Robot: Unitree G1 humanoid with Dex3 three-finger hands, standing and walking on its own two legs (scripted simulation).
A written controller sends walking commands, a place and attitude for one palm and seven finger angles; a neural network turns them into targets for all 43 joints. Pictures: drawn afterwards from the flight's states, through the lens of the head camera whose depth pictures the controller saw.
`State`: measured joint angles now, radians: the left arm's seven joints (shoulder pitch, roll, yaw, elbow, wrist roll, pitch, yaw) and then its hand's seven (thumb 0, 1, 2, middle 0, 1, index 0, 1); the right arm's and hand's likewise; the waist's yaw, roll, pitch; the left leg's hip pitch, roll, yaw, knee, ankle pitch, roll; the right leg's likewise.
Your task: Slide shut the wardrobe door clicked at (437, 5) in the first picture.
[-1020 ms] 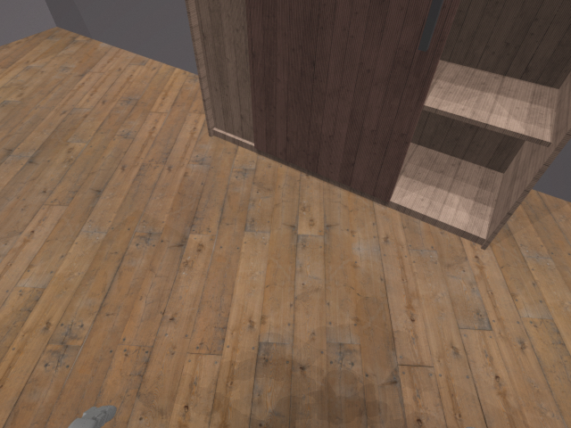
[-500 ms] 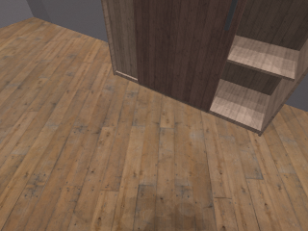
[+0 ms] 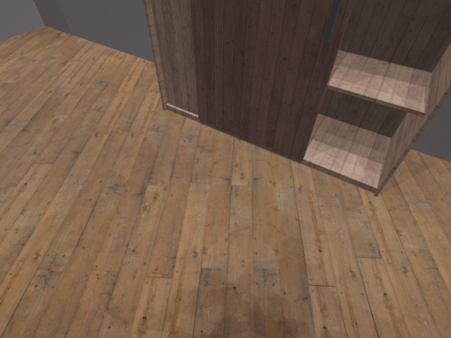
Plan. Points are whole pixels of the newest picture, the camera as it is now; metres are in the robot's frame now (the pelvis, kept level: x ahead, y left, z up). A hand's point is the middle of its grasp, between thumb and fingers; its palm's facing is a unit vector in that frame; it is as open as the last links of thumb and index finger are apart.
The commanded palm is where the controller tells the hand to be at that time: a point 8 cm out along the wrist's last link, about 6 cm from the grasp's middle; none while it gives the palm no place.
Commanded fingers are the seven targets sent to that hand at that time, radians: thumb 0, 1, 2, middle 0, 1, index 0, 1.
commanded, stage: look at it before walking up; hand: left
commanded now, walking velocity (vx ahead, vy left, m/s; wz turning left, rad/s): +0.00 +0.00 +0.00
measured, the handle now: (333, 17) +1.25 -0.36 +0.09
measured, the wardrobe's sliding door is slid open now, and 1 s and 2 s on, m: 0.44 0.44 0.44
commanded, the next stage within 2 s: walk to a spot facing it in 0.42 s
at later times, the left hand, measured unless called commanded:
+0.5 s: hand out of the picture +0.08 +0.25 -0.15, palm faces -0.02 -0.94 -0.34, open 7.3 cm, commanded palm none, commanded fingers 0.00 0.90 0.90 -0.20 -0.30 -0.20 -0.30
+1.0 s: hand out of the picture +0.13 +0.19 -0.19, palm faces -0.12 -0.98 -0.14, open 7.4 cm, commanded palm none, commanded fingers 0.00 0.90 0.90 -0.20 -0.30 -0.20 -0.30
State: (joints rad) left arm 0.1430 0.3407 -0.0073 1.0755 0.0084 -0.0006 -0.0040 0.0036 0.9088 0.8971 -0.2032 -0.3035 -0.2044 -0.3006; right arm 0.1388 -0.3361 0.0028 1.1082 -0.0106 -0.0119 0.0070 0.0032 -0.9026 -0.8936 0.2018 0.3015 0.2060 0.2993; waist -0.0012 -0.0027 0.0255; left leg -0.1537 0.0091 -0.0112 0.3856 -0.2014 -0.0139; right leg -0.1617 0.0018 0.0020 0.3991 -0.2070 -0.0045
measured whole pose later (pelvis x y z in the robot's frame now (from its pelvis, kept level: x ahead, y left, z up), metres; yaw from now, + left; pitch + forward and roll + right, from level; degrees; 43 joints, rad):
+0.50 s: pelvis +0.01 +0.00 +0.00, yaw +0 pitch -2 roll +0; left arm 0.14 0.34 -0.01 1.08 0.01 0.00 0.00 0.00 0.91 0.90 -0.20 -0.30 -0.20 -0.30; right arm 0.12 -0.34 0.00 1.10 -0.01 -0.02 0.00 0.00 -0.90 -0.89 0.20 0.30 0.21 0.30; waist 0.00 0.00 0.03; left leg -0.13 0.01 -0.01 0.36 -0.20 -0.01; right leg -0.14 0.00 0.00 0.38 -0.21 0.00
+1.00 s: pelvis +0.11 +0.01 -0.01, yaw -7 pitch +0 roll +0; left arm 0.29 0.19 0.04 1.08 0.02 0.02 -0.03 0.01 0.91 0.90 -0.20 -0.30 -0.20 -0.30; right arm 0.47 -0.14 -0.01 1.15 -0.03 -0.08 -0.02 0.00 -0.91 -0.89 0.20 0.30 0.20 0.30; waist -0.03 -0.03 0.04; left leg 0.02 0.04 0.13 0.37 -0.38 0.00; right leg -0.50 -0.04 -0.06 0.98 -0.38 -0.03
